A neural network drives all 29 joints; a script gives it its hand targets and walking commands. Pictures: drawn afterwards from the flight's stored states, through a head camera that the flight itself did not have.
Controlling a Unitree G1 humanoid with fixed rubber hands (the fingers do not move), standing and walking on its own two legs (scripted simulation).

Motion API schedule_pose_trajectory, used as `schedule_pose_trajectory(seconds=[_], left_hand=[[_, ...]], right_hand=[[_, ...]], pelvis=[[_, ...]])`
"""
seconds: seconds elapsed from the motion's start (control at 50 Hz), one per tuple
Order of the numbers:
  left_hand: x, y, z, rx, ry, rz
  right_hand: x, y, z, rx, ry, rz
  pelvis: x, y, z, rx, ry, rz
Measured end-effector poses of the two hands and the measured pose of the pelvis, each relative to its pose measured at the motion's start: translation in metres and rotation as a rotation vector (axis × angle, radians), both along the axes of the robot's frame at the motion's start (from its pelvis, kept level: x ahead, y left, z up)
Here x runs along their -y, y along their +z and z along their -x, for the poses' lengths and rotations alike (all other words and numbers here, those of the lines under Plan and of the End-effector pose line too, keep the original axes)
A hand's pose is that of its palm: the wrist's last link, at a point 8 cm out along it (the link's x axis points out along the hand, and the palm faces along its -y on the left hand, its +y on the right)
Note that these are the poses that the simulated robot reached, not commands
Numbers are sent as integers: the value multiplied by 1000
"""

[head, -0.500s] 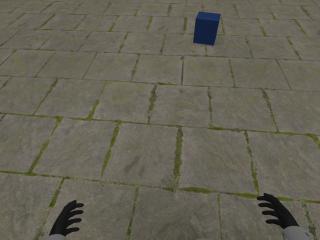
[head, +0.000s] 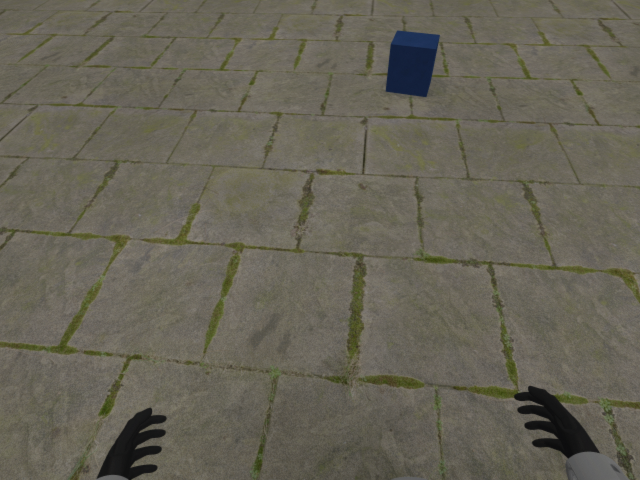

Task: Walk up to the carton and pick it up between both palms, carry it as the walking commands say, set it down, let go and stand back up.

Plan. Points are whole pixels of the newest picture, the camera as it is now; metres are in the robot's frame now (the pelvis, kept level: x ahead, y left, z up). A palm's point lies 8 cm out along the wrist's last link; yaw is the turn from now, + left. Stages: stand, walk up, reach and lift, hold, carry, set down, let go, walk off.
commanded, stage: stand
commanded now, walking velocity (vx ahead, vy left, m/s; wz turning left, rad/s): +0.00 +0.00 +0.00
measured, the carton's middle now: (411, 64) +2.32 -0.55 -0.61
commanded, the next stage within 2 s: walk up in 0.72 s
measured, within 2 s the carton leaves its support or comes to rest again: neither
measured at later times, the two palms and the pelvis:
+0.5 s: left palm out of the picture +0.13 +0.27 -0.08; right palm (585, 462) +0.14 -0.29 -0.06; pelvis -0.01 +0.00 +0.00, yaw +0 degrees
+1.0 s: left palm out of the picture +0.13 +0.28 -0.07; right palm (611, 470) +0.13 -0.31 -0.05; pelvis -0.01 -0.01 +0.01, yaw -2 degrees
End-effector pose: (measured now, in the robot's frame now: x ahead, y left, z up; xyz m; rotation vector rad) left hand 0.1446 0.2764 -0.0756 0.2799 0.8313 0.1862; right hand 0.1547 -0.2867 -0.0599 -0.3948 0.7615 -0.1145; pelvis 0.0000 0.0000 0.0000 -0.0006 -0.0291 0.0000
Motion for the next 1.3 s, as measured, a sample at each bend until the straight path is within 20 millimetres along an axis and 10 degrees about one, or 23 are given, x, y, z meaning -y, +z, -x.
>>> schedule_pose_trajectory(seconds=[0.94,1.2,1.3], left_hand=[[3,1,17,-36,-13,6],[15,40,-56,-22,-128,-93],[24,25,-35,-126,-107,-136]], right_hand=[[11,0,20,-21,-6,0],[131,29,22,-21,-72,132],[149,18,-7,-20,-86,110]], pelvis=[[5,5,12,7,-3,-8],[62,11,-29,-18,-117,-12],[85,4,-57,-8,-131,11]])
